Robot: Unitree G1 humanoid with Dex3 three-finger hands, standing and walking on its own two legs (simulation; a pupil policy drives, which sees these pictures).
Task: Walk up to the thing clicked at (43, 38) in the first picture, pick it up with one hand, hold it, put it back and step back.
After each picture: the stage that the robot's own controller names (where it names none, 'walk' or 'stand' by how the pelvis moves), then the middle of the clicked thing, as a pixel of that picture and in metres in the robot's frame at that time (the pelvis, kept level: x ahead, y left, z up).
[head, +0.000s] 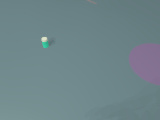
stand; (45, 42) +1.36 +0.41 -0.72
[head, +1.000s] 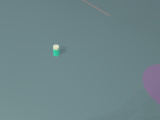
walk; (56, 50) +1.26 +0.17 -0.70
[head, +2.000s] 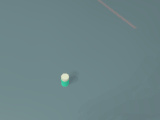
walk; (65, 80) +0.75 +0.11 -0.70
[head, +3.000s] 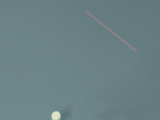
walk; (56, 118) +0.48 +0.16 -0.71
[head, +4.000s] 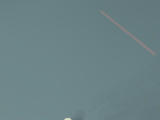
stand; out of the picture +0.42 +0.12 -0.70
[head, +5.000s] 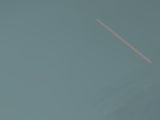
stand; out of the picture +0.37 +0.13 -0.72
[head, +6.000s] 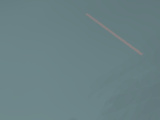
stand; out of the picture +0.36 +0.16 -0.72
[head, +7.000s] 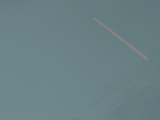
stand; out of the picture +0.38 +0.14 -0.73
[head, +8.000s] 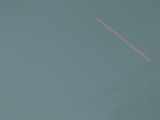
stand; out of the picture +0.37 +0.14 -0.73
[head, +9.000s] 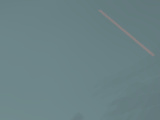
go down; out of the picture +0.38 +0.13 -0.72
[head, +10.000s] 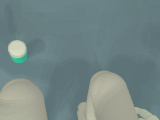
go down; (18, 52) +0.46 +0.19 -0.29
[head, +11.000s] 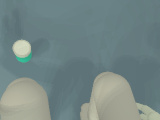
close in; (23, 51) +0.45 +0.19 -0.29
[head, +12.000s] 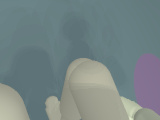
close in; out of the picture +0.44 +0.24 -0.22
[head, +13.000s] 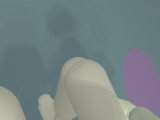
close; out of the picture +0.44 +0.24 -0.23
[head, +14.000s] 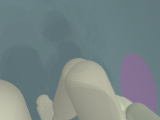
lift; out of the picture +0.38 +0.21 -0.23
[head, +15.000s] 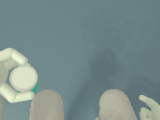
lift; (26, 82) +0.32 +0.19 -0.03
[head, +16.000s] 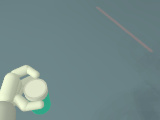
hold; (38, 97) +0.30 +0.15 +0.02
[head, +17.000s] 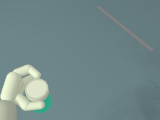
hold; (39, 96) +0.30 +0.15 +0.01
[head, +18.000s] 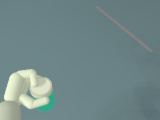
crouch; (43, 95) +0.31 +0.14 +0.00
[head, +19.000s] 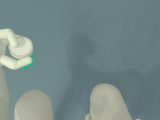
crouch; (23, 54) +0.44 +0.17 -0.09
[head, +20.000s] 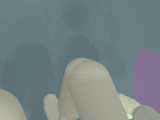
lower; out of the picture +0.43 +0.27 -0.23
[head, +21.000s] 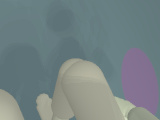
lower; out of the picture +0.44 +0.27 -0.24
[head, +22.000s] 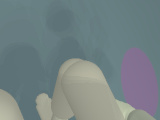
lower; out of the picture +0.44 +0.27 -0.24
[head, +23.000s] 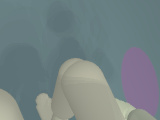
lower; out of the picture +0.44 +0.27 -0.24
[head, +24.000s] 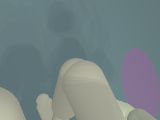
loosen; out of the picture +0.44 +0.26 -0.24
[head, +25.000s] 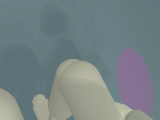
withdraw; out of the picture +0.43 +0.26 -0.25
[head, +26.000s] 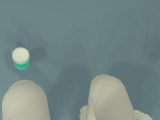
stand; (21, 59) +0.45 +0.21 -0.30
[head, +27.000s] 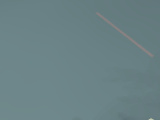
stand; out of the picture +0.38 +0.12 -0.65
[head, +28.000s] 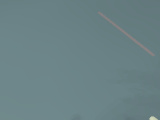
stand; out of the picture +0.40 +0.14 -0.66
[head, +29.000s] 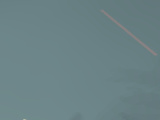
stand; out of the picture +0.39 +0.13 -0.67
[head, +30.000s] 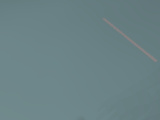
walk; out of the picture +0.42 +0.13 -0.72
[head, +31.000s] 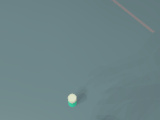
walk; (72, 100) +0.51 +0.07 -0.70
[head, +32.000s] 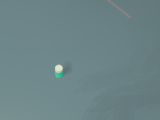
walk; (58, 71) +0.76 +0.12 -0.71
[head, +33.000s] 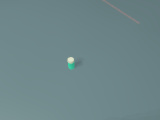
stand; (71, 63) +1.06 +0.15 -0.70
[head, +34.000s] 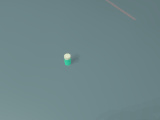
stand; (67, 59) +1.08 +0.15 -0.72
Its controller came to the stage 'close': yes
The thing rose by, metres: 0.72
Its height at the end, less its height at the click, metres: +0.00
